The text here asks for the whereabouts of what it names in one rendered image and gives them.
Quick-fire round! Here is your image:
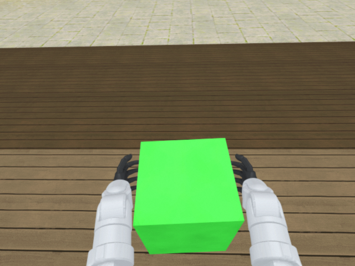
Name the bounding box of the right robot hand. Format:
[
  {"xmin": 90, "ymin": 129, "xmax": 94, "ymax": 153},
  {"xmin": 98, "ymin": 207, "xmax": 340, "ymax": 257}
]
[{"xmin": 231, "ymin": 154, "xmax": 257, "ymax": 193}]

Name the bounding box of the robot right forearm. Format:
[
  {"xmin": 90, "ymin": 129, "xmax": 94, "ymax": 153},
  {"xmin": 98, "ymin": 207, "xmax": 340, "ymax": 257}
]
[{"xmin": 242, "ymin": 178, "xmax": 302, "ymax": 266}]

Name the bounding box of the left robot hand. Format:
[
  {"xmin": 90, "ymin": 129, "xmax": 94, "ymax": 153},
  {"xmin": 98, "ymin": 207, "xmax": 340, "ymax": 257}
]
[{"xmin": 113, "ymin": 154, "xmax": 139, "ymax": 191}]

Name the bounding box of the robot left forearm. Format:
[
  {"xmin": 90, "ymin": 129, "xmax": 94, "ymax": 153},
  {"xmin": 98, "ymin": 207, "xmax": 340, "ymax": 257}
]
[{"xmin": 87, "ymin": 180, "xmax": 134, "ymax": 266}]

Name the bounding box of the carton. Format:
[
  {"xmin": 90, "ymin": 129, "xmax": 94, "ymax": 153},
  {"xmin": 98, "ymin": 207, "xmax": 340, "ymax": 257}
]
[{"xmin": 133, "ymin": 138, "xmax": 245, "ymax": 254}]

